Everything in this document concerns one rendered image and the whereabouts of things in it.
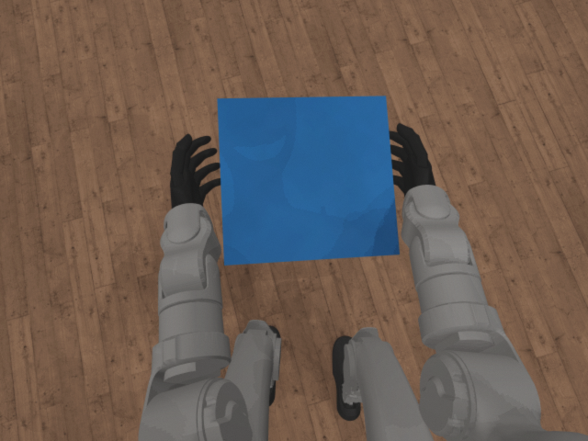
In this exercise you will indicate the robot right upper arm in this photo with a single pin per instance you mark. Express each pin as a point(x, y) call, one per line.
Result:
point(467, 396)

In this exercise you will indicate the robot right hand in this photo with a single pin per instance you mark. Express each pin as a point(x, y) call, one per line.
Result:
point(415, 167)

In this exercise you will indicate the right robot foot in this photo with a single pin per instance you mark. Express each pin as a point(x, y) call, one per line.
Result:
point(348, 411)

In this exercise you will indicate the carton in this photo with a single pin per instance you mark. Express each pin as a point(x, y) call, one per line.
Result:
point(306, 178)

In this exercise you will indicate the right robot forearm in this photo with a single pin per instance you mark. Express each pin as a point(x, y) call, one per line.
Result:
point(455, 313)

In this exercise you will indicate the robot left thigh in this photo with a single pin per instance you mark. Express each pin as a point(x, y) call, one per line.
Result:
point(254, 367)

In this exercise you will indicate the left robot forearm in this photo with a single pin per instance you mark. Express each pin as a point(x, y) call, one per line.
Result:
point(192, 344)

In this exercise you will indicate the robot left hand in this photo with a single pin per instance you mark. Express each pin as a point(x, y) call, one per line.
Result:
point(185, 182)

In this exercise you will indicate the robot left upper arm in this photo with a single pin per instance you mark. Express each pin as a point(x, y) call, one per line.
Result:
point(209, 410)

